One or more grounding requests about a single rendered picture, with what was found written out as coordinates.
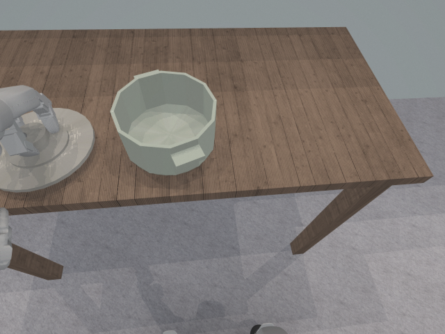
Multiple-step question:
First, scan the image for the robot right shin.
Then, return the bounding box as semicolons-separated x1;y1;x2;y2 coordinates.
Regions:
257;323;274;332

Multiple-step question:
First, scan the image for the lid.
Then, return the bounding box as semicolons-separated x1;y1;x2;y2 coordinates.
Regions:
0;108;95;193

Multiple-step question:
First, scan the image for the pot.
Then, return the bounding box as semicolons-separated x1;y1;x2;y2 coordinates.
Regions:
110;70;217;175

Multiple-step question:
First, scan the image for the table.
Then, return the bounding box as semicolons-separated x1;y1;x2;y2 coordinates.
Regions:
0;27;434;280

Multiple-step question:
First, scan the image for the left robot forearm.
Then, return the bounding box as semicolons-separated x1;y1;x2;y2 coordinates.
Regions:
0;100;14;156

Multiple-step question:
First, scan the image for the knob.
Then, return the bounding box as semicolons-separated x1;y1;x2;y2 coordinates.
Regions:
20;122;50;149

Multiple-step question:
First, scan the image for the robot left hand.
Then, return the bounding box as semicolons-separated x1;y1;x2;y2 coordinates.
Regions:
0;85;59;157

